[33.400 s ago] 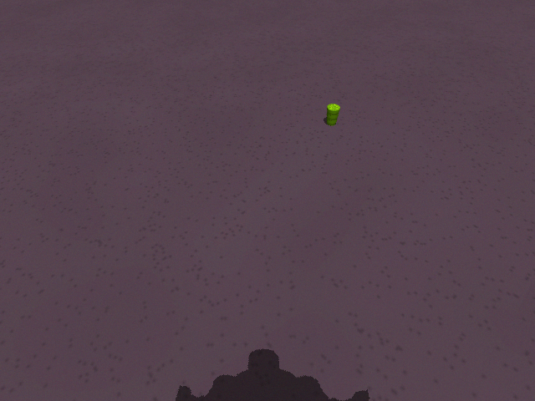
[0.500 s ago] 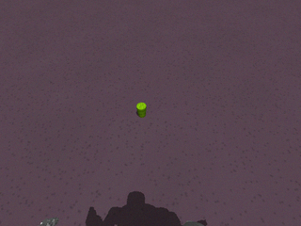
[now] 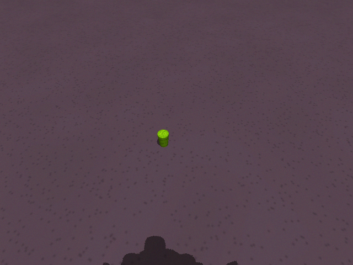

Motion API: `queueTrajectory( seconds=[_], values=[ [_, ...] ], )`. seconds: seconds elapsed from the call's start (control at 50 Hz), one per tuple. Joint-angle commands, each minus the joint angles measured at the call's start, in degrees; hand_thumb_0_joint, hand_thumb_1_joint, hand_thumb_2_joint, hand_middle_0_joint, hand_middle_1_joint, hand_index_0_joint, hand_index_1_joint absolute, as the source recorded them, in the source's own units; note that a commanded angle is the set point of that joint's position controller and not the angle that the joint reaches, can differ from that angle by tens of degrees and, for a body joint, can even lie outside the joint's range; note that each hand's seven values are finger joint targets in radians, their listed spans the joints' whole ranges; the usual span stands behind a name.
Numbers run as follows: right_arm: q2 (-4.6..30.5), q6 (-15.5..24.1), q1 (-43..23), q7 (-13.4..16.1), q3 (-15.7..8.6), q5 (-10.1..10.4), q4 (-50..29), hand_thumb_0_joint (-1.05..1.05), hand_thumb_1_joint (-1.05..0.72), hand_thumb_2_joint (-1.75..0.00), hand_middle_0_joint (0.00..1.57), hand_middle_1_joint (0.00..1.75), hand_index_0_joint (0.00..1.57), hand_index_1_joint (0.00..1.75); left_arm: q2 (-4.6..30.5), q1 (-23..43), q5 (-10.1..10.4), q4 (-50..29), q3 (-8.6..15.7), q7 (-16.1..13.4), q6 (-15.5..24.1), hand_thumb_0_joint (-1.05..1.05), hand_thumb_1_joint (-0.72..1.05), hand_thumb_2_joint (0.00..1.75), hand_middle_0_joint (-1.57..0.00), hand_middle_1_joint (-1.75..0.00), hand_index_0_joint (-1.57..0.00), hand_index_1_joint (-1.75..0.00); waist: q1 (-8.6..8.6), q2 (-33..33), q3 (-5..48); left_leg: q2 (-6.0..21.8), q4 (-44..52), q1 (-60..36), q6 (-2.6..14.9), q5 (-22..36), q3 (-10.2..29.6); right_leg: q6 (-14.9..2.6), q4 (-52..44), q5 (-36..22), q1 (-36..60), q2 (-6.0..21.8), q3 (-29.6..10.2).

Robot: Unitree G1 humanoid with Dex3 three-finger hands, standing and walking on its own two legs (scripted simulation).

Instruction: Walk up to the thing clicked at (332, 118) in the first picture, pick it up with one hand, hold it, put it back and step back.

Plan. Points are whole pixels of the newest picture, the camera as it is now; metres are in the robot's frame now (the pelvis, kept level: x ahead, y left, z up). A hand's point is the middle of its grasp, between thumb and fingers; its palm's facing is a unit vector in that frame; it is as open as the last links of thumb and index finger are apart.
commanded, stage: step back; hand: left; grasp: from above
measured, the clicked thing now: (163, 139) +1.03 +0.17 -0.71
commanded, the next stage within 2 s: stand in 0.32 s
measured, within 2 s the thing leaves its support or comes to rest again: neither
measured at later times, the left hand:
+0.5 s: hand out of the picture +0.14 +0.24 -0.14, palm faces -0.03 -0.94 -0.35, open 7.3 cm
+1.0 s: hand out of the picture +0.08 +0.24 -0.14, palm faces -0.03 -0.94 -0.34, open 7.4 cm
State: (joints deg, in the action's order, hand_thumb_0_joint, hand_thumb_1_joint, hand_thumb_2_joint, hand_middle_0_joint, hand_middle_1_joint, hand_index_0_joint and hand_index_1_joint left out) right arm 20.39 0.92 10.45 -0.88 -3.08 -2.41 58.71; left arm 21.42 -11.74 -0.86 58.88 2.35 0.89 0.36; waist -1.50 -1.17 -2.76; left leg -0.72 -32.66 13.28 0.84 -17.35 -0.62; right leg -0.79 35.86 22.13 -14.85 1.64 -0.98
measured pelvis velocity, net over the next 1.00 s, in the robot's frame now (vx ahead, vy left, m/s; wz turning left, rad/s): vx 0.00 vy -0.01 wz -0.01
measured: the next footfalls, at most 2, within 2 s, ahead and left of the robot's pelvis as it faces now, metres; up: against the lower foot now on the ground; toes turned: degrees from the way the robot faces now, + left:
none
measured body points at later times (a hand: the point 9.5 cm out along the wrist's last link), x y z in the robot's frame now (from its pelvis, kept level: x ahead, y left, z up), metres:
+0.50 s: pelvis +0.02 -0.01 +0.01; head +0.04 -0.01 +0.46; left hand +0.14 +0.29 -0.11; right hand +0.12 -0.30 -0.11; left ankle +0.00 +0.11 -0.73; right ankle +0.01 -0.13 -0.73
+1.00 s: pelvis +0.00 -0.01 +0.02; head +0.01 -0.02 +0.47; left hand +0.08 +0.29 -0.11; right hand +0.07 -0.31 -0.12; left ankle +0.00 +0.11 -0.73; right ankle +0.01 -0.13 -0.73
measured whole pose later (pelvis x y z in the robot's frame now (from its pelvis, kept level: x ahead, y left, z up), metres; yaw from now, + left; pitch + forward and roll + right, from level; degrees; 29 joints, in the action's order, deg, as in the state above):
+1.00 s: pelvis +0.00 -0.01 +0.02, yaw -1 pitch -2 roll +0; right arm 19.6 0.5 5.6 -0.6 -0.6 -0.7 66.5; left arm 20.2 -6.1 -0.2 65.8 0.1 0.4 0.8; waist 0.3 0.1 -3.1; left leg 1.0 -16.8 5.7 -1.0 -9.2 -0.6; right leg 0.1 17.8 9.2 -6.7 0.2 -0.4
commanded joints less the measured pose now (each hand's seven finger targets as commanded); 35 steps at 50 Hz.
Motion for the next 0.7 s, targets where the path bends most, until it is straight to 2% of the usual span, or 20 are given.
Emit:
queueTrajectory(
  seconds=[0.0, 0.02, 0.06, 0.08, 0.16, 0.22, 0.24, 0.28, 0.3, 0.32, 0.42, 0.58, 0.64, 0.68],
  values=[
    [13.24, 2.04, -5.75, 0.91, -2.22, 0.72, -3.87, 0.0, -0.9, -0.9, 0.2, 0.3, 0.2, 0.3, 9.95, 3.02, 0.38, -3.03, 2.02, -1.16, 2.97, 0.0, 0.9, 0.9, -0.2, -0.3, -0.2, -0.3, -0.66, 9.5, 2.09, 12.1, 10.05, -2.24, 4.88, 17.4, 11.48, -1.04, -10.04, -8.7, 2.93, 0.74, -0.84],
    [12.17, 1.95, -6.21, 0.99, -1.96, 1.18, -3.79, 0.0, -0.9, -0.9, 0.2, 0.3, 0.2, 0.3, 11.15, 2.18, 0.37, -2.36, 2.17, -1.35, 3.39, 0.0, 0.9, 0.9, -0.2, -0.3, -0.2, -0.3, -0.79, 8.27, 4.81, 9.35, 6.7, -2.41, 2.92, 24.16, 7.93, -1.31, -10.0, -18.69, 6.83, 1.86, -2.94],
    [11.55, 1.64, -3.98, 1.34, -1.94, 1.65, -3.5, 0.0, -0.9, -0.9, 0.2, 0.3, 0.2, 0.3, 13.35, 2.98, 0.5, -2.38, 2.56, -1.53, 3.49, 0.0, 0.9, 0.9, -0.2, -0.3, -0.2, -0.3, 0.73, 4.92, 7.21, 6.07, 4.15, -2.33, 0.97, 23.37, 4.32, -2.84, -7.5, -28.04, 10.22, 4.56, -5.1],
    [11.42, 1.51, -3.95, 1.52, -2.06, 1.62, -3.09, 0.0, -0.9, -0.9, 0.2, 0.3, 0.2, 0.3, 13.68, 3.61, 0.49, -2.31, 2.64, -1.65, 3.35, 0.0, 0.9, 0.9, -0.2, -0.3, -0.2, -0.3, 0.8, 3.76, 6.79, 5.92, 3.38, -2.3, 0.95, 22.31, 4.12, -3.36, -6.65, -29.22, 9.93, 5.08, -5.51],
    [11.73, 1.21, -5.23, 1.5, -2.37, 1.35, -2.3, 0.0, -0.9, -0.9, 0.2, 0.3, 0.2, 0.3, 12.66, 6.33, 0.34, -2.72, 1.98, -1.9, 2.67, 0.0, 0.9, 0.9, -0.2, -0.3, -0.2, -0.3, 1.05, 1.21, 5.28, 6.92, 4.63, -1.23, 2.53, 15.91, 5.45, -3.52, -6.36, -22.97, 7.27, 4.59, -4.88],
    [11.58, 1.21, -6.88, 1.37, -2.31, 1.4, -2.07, 0.0, -0.9, -0.9, 0.2, 0.3, 0.2, 0.3, 12.43, 6.66, 0.26, -2.18, 1.83, -1.95, 2.61, 0.0, 0.9, 0.9, -0.2, -0.3, -0.2, -0.3, 0.73, 1.1, 5.33, 7.35, 5.44, -2.23, 2.84, 16.17, 5.74, -3.03, -6.43, -23.64, 7.21, 4.07, -4.47],
    [11.59, 1.24, -6.86, 1.4, -2.21, 1.39, -1.87, 0.0, -0.9, -0.9, 0.2, 0.3, 0.2, 0.3, 12.42, 7.01, 0.26, -2.35, 1.8, -1.99, 2.69, 0.0, 0.9, 0.9, -0.2, -0.3, -0.2, -0.3, 0.86, 0.57, 6.14, 7.36, 4.97, -2.59, 2.68, 19.19, 5.17, -2.87, -6.56, -25.99, 8.32, 4.46, -4.71],
    [11.24, 1.12, -6.87, 1.47, -2.17, 1.42, -1.31, 0.0, -0.9, -0.9, 0.2, 0.3, 0.2, 0.3, 12.87, 7.81, 0.37, -2.06, 1.92, -2.07, 2.67, 0.0, 0.9, 0.9, -0.2, -0.3, -0.2, -0.3, 1.03, 0.07, 5.63, 6.66, 4.47, -2.63, 2.05, 20.41, 4.19, -3.03, -6.83, -27.57, 8.57, 4.92, -5.27],
    [11.17, 1.21, -7.95, 1.47, -1.17, 2.35, -0.89, 0.0, -0.9, -0.9, 0.2, 0.3, 0.2, 0.3, 10.17, 8.68, 1.08, -1.07, 0.36, -1.84, 2.28, 0.0, 0.9, 0.9, -0.2, -0.3, -0.2, -0.3, 1.46, 0.58, 4.89, 7.45, 8.04, -5.45, 1.56, 24.73, 6.2, -2.27, -9.71, -32.49, 6.88, 5.86, -5.73],
    [11.37, 1.2, -7.93, 1.49, -1.17, 2.48, -0.65, 0.0, -0.9, -0.9, 0.2, 0.3, 0.2, 0.3, 10.32, 9.43, 1.14, -1.29, 0.31, -1.84, 2.1, 0.0, 0.9, 0.9, -0.2, -0.3, -0.2, -0.3, 1.74, 0.41, 5.36, 7.86, 8.72, -6.44, 1.38, 27.06, 6.04, -1.68, -10.39, -33.75, 8.19, 5.51, -5.03],
    [11.48, 1.2, -8.89, 1.66, -0.72, 2.37, 0.8, 0.0, -0.9, -0.9, 0.2, 0.3, 0.2, 0.3, 10.56, 10.1, 0.92, 0.03, 0.15, -2.04, 1.86, 0.0, 0.9, 0.9, -0.2, -0.3, -0.2, -0.3, 1.65, 0.81, 8.84, 8.46, 11.43, -10.76, 0.87, 31.29, 5.05, -0.71, -13.09, -35.55, 12.88, 5.52, -3.8],
    [10.72, 0.99, -10.79, 1.28, -0.06, 2.28, 2.5, 0.0, -0.9, -0.9, 0.2, 0.3, 0.2, 0.3, 10.56, 11.33, 0.56, 1.94, -0.19, -1.62, 1.8, 0.0, 0.9, 0.9, -0.2, -0.3, -0.2, -0.3, 1.69, 1.6, 5.75, 8.14, 16.65, -10.31, -0.31, 19.0, 4.67, -0.31, -18.94, -24.14, 10.82, 5.4, -4.38],
    [10.83, 1.09, -10.34, 1.09, 0.0, 2.19, 3.12, 0.0, -0.9, -0.9, 0.2, 0.3, 0.2, 0.3, 10.64, 11.01, 0.49, 2.32, -0.27, -1.52, 2.14, 0.0, 0.9, 0.9, -0.2, -0.3, -0.2, -0.3, 1.81, 1.45, 6.78, 8.27, 17.02, -10.77, -0.3, 18.98, 4.64, -0.39, -19.44, -25.43, 11.56, 5.81, -4.61],
    [10.87, 1.17, -10.06, 1.14, 0.14, 2.16, 3.51, 0.0, -0.9, -0.9, 0.2, 0.3, 0.2, 0.3, 10.63, 11.13, 0.56, 2.63, -0.22, -1.49, 2.17, 0.0, 0.9, 0.9, -0.2, -0.3, -0.2, -0.3, 1.91, 2.34, 5.79, 8.26, 17.56, -9.65, -0.55, 17.51, 4.65, -0.23, -19.95, -23.7, 11.38, 5.69, -4.76]
  ],
)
